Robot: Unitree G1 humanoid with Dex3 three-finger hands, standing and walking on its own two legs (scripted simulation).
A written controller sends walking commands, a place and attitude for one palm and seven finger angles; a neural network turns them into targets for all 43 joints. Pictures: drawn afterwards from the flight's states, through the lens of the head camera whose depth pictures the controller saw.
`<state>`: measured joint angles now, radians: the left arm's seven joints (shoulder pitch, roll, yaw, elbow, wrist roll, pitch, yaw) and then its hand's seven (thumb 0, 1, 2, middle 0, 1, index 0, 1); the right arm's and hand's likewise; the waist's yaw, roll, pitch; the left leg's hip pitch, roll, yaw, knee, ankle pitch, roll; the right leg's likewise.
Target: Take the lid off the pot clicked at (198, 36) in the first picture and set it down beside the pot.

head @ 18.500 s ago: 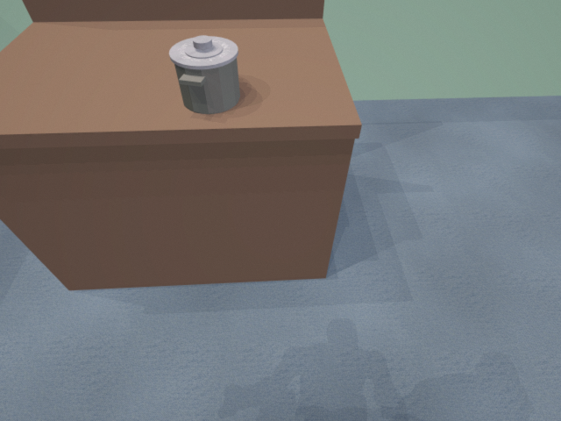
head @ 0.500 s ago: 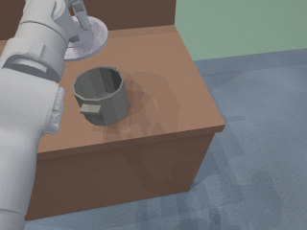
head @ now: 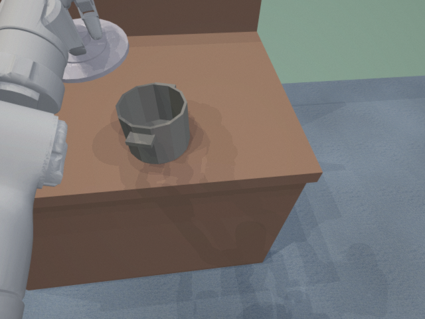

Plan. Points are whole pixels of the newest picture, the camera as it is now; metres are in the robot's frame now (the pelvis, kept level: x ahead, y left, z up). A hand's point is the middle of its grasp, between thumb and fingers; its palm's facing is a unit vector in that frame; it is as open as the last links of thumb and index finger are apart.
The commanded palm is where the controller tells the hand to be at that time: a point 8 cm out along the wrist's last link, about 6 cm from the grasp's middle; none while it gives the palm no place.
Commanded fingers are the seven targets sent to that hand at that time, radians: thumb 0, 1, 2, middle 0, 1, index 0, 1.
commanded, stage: move the lid sideways beside the pot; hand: left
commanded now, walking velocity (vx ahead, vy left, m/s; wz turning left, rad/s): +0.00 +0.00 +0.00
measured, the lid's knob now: (75, 36) +0.52 +0.20 +0.26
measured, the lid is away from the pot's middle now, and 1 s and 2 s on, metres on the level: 0.10 0.21 0.23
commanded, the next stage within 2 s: lower the lid onto the table in 1.34 s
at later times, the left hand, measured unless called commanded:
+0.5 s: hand (38, 33) +0.50 +0.25 +0.28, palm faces -0.25 -0.15 -0.96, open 6.8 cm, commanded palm +0.50 +0.25 +0.35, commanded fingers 0.00 0.65 0.97 -0.74 -1.22 -0.89 -1.18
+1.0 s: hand out of the picture +0.47 +0.30 +0.28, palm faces -0.25 -0.17 -0.95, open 6.8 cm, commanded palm +0.49 +0.30 +0.35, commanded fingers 0.00 0.65 0.97 -0.74 -1.22 -0.89 -1.18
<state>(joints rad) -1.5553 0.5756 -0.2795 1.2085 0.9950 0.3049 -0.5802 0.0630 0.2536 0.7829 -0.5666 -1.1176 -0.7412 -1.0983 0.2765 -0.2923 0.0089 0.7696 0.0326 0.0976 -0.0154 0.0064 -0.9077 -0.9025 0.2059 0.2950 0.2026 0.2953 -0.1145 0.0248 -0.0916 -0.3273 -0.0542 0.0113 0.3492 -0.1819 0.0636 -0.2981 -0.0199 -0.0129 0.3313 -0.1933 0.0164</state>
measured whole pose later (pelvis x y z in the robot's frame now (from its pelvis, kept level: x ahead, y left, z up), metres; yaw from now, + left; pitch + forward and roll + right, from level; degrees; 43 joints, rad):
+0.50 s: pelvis +0.01 +0.01 +0.00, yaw -1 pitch +10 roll -1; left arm -1.49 0.72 -0.22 1.17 1.02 0.24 -0.60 0.06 0.26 0.78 -0.56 -1.12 -0.74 -1.10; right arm 0.32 -0.29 0.00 0.76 0.04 0.13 -0.01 0.01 -0.91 -0.90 0.21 0.30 0.20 0.30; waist -0.13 0.03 -0.09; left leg -0.33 -0.05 0.03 0.36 -0.20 0.07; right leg -0.30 -0.02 0.00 0.32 -0.20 0.02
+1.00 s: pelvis +0.00 +0.00 +0.00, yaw +0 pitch +9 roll -1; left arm -1.48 0.82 -0.21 1.19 1.02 0.19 -0.62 0.07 0.26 0.78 -0.56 -1.12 -0.74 -1.10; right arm 0.28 -0.30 0.02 0.75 0.05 0.15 -0.03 0.01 -0.91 -0.90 0.21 0.30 0.20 0.30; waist -0.11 0.02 -0.07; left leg -0.33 -0.05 0.01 0.37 -0.20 0.07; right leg -0.28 -0.01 -0.01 0.31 -0.18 0.02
